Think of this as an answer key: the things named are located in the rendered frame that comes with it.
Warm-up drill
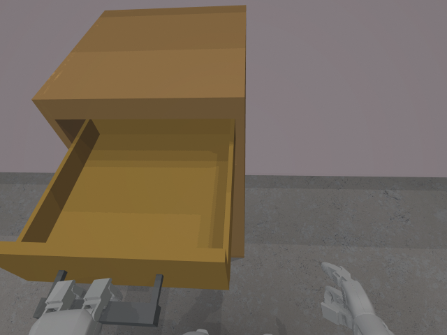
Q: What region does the cabinet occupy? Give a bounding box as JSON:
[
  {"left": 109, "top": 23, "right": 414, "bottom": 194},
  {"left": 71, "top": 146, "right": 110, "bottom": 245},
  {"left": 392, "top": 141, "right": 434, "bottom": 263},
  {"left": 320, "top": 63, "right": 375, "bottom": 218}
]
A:
[{"left": 31, "top": 5, "right": 246, "bottom": 258}]

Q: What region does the right robot forearm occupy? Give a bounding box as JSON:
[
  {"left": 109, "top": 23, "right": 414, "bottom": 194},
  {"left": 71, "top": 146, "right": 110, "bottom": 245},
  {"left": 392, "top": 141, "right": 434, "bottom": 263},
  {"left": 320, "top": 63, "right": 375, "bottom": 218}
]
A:
[{"left": 352, "top": 314, "right": 395, "bottom": 335}]

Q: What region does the drawer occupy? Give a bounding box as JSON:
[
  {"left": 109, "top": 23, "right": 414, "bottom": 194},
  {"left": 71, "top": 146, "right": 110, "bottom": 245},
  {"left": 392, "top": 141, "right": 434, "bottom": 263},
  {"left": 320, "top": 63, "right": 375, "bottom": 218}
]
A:
[{"left": 0, "top": 119, "right": 236, "bottom": 290}]

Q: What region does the robot right hand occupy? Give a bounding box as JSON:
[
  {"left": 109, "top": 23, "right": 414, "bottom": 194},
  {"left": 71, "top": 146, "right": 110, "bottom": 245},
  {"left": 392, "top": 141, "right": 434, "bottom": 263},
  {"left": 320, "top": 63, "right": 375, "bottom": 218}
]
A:
[{"left": 321, "top": 262, "right": 376, "bottom": 331}]

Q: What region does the robot left hand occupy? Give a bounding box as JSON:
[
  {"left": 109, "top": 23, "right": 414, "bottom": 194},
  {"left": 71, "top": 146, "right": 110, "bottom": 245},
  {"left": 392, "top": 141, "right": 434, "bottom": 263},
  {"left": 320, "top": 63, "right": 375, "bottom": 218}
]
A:
[{"left": 29, "top": 278, "right": 123, "bottom": 335}]

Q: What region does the handle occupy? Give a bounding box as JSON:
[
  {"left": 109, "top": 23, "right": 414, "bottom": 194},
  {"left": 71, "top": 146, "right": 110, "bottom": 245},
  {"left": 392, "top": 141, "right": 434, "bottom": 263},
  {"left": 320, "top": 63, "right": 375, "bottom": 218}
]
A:
[{"left": 33, "top": 270, "right": 163, "bottom": 327}]

